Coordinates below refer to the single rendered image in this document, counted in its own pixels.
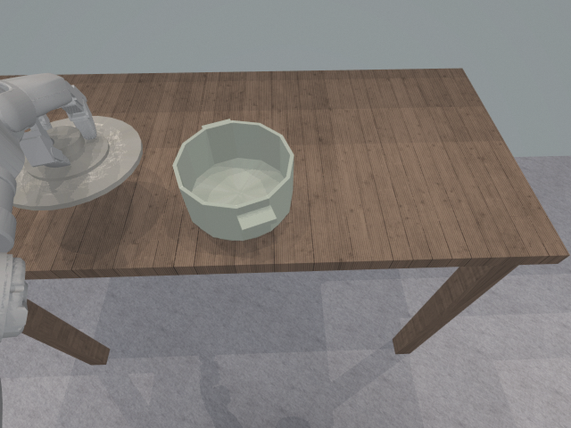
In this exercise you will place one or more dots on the lid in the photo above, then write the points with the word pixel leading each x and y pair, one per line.
pixel 101 165

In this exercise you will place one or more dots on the left robot forearm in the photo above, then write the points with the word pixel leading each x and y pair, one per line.
pixel 17 114

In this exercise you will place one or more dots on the knob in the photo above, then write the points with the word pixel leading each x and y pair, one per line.
pixel 68 139

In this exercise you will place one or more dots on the left robot upper arm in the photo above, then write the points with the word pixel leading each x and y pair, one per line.
pixel 13 301

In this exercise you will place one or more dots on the pot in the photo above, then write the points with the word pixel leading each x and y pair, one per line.
pixel 236 179

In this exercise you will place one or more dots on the table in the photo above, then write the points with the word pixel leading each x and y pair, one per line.
pixel 392 169

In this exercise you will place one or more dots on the robot left hand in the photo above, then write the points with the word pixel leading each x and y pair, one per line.
pixel 48 92

